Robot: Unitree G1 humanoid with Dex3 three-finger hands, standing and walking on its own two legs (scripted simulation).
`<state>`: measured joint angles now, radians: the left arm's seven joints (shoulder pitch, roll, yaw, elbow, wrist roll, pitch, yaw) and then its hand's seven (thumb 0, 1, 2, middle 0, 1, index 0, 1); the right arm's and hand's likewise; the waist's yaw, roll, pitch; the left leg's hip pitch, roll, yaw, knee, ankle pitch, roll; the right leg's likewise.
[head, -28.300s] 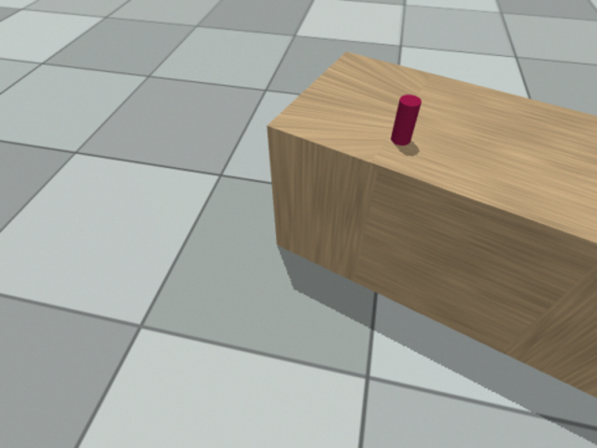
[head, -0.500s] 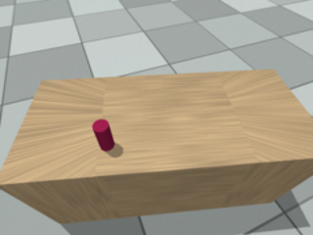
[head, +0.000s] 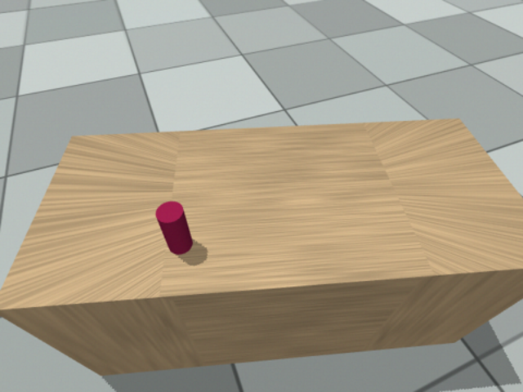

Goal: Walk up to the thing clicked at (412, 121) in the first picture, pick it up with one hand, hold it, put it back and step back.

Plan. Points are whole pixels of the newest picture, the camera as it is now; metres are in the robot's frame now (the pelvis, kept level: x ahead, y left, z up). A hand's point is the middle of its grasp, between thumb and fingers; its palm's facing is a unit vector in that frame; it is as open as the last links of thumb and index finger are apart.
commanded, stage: stand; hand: left
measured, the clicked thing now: (175, 229) +0.46 +0.20 -0.12
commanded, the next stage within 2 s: step back in 0.34 s
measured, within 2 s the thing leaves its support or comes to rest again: neither
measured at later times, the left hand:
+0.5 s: hand out of the picture +0.06 +0.25 -0.17, palm faces -0.02 -0.93 -0.38, open 7.4 cm
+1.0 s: hand out of the picture -0.01 +0.20 -0.15, palm faces +0.08 -0.91 -0.41, open 7.4 cm
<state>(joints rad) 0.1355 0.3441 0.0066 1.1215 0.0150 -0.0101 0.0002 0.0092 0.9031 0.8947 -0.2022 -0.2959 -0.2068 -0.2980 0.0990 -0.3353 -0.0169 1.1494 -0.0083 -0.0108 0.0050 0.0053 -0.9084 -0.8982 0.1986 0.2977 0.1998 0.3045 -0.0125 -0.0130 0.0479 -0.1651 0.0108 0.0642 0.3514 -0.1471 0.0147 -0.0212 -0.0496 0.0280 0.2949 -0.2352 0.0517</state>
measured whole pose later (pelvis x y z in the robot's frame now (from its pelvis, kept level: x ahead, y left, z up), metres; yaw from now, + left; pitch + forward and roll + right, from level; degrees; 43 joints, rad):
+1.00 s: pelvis -0.11 -0.06 -0.02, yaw +5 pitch -1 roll +1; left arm 0.08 0.32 0.06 0.81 0.02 0.02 0.03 0.01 0.90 0.89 -0.21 -0.30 -0.21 -0.30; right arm 0.13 -0.41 -0.03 0.94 -0.01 0.07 -0.02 0.01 -0.91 -0.90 0.20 0.30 0.20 0.30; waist 0.01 0.04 0.22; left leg -0.36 -0.06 -0.09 0.91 -0.50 -0.01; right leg -0.34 -0.03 -0.11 0.63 -0.28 -0.06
